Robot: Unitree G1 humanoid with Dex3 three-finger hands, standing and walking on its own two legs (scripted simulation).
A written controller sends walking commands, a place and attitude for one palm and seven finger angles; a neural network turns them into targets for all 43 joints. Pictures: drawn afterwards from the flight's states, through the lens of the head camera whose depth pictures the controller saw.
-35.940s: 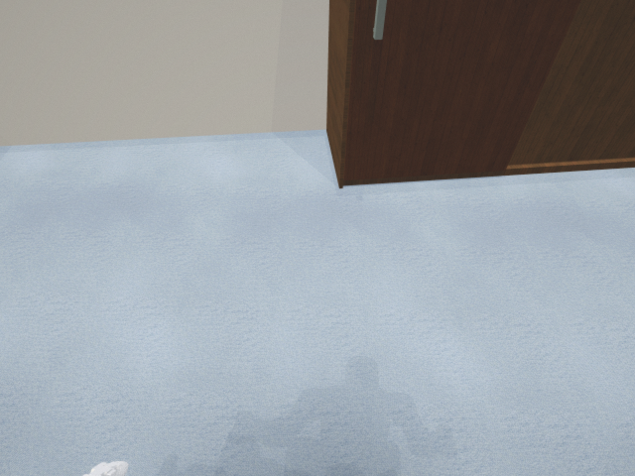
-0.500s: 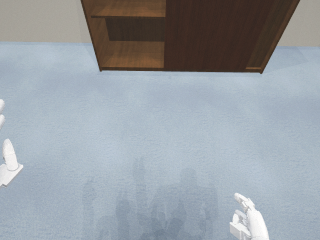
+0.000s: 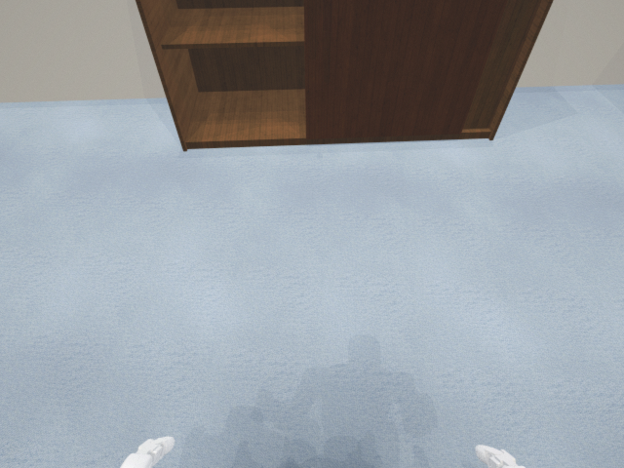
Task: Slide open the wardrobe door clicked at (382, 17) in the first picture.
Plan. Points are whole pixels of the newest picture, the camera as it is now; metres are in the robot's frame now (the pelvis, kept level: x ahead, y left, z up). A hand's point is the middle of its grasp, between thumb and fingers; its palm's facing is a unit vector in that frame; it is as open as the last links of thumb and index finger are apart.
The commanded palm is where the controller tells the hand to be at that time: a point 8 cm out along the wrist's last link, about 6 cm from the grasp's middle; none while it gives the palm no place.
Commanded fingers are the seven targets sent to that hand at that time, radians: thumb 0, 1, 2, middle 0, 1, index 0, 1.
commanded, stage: let the arm hang, fingers relaxed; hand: left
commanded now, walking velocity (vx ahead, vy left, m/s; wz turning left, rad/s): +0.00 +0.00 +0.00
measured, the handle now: out of the picture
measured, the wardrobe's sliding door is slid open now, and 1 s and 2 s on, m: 0.64 0.64 0.64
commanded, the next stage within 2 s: look to check the result in 0.86 s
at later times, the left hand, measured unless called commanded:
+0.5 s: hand out of the picture +0.02 +0.19 -0.16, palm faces -0.04 -0.97 -0.24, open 7.3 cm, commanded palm none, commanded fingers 0.00 0.90 0.90 -0.20 -0.30 -0.20 -0.30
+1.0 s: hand out of the picture +0.06 +0.18 -0.16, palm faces -0.04 -0.98 -0.22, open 7.3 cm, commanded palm none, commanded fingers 0.00 0.90 0.90 -0.20 -0.30 -0.20 -0.30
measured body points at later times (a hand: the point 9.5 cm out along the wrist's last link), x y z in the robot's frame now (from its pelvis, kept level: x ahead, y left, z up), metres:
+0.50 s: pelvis +0.01 +0.00 +0.01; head +0.03 -0.01 +0.46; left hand +0.02 +0.24 -0.14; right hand -0.01 -0.22 -0.15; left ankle +0.01 +0.08 -0.73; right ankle +0.01 -0.14 -0.73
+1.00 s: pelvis +0.02 +0.00 +0.01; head +0.05 +0.00 +0.46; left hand +0.06 +0.24 -0.14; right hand +0.03 -0.24 -0.15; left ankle +0.01 +0.08 -0.73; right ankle +0.01 -0.14 -0.73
